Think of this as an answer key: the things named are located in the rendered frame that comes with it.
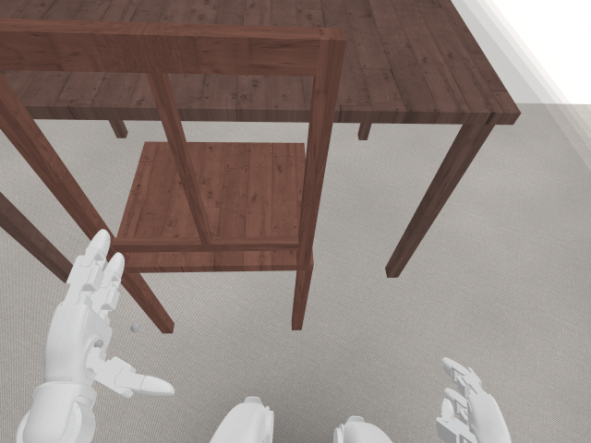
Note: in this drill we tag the table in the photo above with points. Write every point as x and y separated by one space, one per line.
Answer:
405 62

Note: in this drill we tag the right robot thigh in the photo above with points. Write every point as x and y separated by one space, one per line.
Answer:
359 432

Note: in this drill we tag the robot left forearm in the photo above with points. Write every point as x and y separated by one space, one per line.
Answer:
61 413

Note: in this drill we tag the chair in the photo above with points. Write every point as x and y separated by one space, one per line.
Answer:
193 206

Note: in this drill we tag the left robot hand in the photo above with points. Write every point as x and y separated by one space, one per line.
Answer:
82 319

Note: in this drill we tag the left robot thigh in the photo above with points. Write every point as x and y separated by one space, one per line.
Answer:
248 422

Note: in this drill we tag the robot thigh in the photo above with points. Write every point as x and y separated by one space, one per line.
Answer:
248 422
359 432

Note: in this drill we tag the right robot hand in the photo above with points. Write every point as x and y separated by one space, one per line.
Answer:
480 421

